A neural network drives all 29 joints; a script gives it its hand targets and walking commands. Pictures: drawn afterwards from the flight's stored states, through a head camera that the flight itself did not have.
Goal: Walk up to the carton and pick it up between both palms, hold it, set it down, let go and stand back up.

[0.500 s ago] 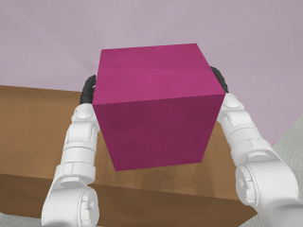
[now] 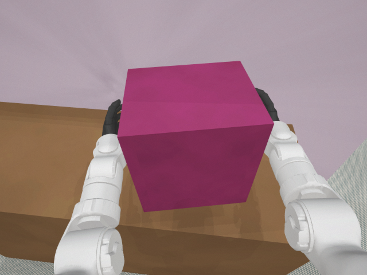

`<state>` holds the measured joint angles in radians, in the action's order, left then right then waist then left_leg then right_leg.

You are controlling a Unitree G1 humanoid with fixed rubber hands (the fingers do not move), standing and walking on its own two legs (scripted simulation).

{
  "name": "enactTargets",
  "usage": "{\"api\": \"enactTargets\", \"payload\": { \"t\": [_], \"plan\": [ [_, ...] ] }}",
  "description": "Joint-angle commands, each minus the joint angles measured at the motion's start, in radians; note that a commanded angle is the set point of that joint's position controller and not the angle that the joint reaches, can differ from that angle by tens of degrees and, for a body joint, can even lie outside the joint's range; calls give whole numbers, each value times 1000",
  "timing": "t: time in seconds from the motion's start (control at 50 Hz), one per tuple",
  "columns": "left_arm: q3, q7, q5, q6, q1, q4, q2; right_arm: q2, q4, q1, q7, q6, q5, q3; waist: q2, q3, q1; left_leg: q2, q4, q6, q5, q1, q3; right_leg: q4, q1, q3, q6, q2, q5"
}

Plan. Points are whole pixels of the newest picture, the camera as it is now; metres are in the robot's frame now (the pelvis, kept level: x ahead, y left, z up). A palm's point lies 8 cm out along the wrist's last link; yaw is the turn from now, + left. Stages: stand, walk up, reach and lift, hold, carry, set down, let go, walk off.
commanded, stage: set down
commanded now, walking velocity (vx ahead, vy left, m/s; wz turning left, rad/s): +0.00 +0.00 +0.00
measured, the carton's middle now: (190, 139) +0.41 +0.01 +0.07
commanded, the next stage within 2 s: none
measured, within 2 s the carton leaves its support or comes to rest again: rests again in 1.24 s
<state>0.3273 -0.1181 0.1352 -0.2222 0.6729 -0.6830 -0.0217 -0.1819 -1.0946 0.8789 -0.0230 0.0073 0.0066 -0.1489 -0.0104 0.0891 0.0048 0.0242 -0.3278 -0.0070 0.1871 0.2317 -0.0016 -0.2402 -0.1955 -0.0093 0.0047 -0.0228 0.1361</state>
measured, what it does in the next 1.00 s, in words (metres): stands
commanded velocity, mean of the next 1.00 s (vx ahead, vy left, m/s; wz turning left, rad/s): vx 0.00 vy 0.00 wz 0.00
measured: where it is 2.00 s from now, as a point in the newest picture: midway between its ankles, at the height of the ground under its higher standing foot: outside the picture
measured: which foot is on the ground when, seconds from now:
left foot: down 0.00-1.00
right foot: down 0.00-1.00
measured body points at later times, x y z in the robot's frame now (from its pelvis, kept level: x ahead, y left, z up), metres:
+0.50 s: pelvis +0.01 +0.00 +0.00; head +0.03 +0.00 +0.45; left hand +0.42 +0.18 +0.08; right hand +0.44 -0.17 +0.10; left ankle -0.02 +0.12 -0.75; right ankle -0.02 -0.12 -0.75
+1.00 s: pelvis +0.01 -0.01 +0.00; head +0.06 +0.00 +0.45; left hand +0.41 +0.18 +0.04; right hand +0.44 -0.18 +0.07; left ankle -0.02 +0.12 -0.75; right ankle -0.02 -0.12 -0.75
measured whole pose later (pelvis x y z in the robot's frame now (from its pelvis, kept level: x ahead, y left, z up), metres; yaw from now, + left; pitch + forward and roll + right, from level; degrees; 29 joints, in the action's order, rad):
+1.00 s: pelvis +0.01 -0.01 +0.00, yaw +0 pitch +9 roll -1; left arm 0.35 -0.12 0.14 0.05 0.65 -0.88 -0.02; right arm -0.15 -1.12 0.81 -0.03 -0.16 -0.08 -0.22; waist -0.01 0.08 0.00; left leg 0.02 -0.31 -0.01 0.19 0.28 0.00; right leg -0.27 -0.27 -0.01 0.00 -0.02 0.16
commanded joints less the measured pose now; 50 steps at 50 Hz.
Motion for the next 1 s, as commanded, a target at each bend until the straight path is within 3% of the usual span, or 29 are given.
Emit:
{"api": "enactTargets", "payload": {
  "t": [0.0,0.34,0.66,0.98],
  "plan": [
    [-256,129,8,105,772,120,545,590,243,622,-171,-94,-27,89,11,539,93,-20,-17,-77,-496,-219,62,-61,179,83,23,-39,-333],
    [-241,130,24,193,735,52,541,608,224,576,-171,-153,-75,83,28,574,103,-20,-31,-71,-545,-147,78,-96,213,73,28,-26,-486],
    [-226,131,33,272,723,-20,544,625,191,532,-167,-200,-118,66,33,586,105,-19,-37,-68,-529,-96,86,-113,206,68,24,-18,-500],
    [-230,124,35,381,687,-89,550,653,167,484,-154,-268,-144,85,36,659,108,-18,-65,-71,-577,-39,91,-149,219,58,24,-11,-605]
  ]
}}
